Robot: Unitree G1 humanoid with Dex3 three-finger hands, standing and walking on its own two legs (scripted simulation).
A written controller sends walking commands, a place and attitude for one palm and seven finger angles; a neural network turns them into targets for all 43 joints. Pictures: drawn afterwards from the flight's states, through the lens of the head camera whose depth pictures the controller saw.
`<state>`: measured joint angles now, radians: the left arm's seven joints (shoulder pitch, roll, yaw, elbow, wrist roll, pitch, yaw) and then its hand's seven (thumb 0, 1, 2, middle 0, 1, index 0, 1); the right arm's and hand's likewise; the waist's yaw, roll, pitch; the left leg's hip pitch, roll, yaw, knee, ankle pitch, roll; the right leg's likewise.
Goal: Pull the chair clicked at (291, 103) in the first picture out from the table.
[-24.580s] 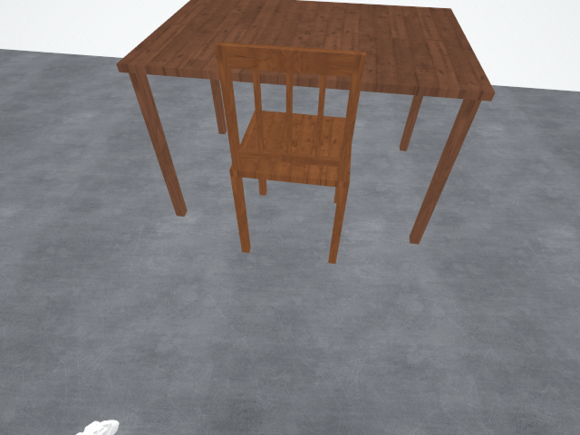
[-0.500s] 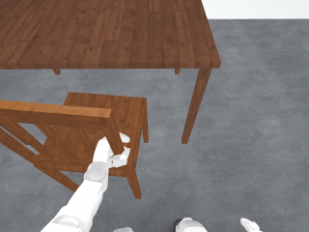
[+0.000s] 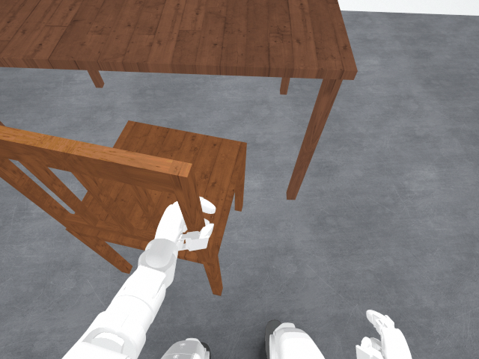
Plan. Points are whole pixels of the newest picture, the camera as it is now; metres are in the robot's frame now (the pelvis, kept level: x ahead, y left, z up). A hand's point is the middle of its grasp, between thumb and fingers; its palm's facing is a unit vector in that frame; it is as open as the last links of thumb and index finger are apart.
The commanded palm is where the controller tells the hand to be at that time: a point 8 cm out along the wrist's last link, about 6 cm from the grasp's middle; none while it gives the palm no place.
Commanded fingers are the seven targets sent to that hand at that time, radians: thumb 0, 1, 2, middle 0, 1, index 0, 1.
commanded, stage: step backward, pulling the chair out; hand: left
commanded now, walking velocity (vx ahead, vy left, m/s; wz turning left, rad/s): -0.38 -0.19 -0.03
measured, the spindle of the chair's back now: (109, 205) +0.39 +0.27 -0.07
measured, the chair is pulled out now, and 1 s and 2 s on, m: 0.24 0.43 0.62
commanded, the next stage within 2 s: stop walking, hand still on the chair in 1.38 s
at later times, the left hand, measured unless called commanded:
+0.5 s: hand (202, 279) +0.24 +0.07 -0.06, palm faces -0.18 -0.97 -0.13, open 6.0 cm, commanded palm +0.24 +0.13 -0.06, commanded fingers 0.00 0.90 0.90 -0.50 -1.45 -0.50 -1.45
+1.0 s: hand out of the picture +0.13 +0.06 -0.06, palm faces -0.21 -0.97 -0.13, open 6.1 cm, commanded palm +0.13 +0.11 -0.06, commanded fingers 0.00 0.90 0.90 -0.50 -1.45 -0.50 -1.45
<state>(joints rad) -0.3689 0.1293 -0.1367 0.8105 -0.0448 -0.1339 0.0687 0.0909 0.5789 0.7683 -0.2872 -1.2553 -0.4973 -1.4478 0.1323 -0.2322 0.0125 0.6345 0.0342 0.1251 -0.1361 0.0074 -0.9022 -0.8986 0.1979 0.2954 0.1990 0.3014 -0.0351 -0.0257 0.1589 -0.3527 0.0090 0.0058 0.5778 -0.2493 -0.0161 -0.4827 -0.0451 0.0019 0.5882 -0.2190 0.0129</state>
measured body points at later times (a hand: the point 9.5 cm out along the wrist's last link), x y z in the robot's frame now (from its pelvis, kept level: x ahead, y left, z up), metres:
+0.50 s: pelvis -0.08 +0.00 +0.01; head +0.00 +0.00 +0.45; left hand +0.25 +0.13 -0.05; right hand -0.01 -0.26 -0.12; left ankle -0.07 +0.11 -0.73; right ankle -0.05 -0.12 -0.70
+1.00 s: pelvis -0.19 -0.01 +0.01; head -0.12 -0.02 +0.45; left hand +0.13 +0.11 -0.05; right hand -0.07 -0.27 -0.12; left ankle -0.16 +0.12 -0.73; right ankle -0.16 -0.12 -0.72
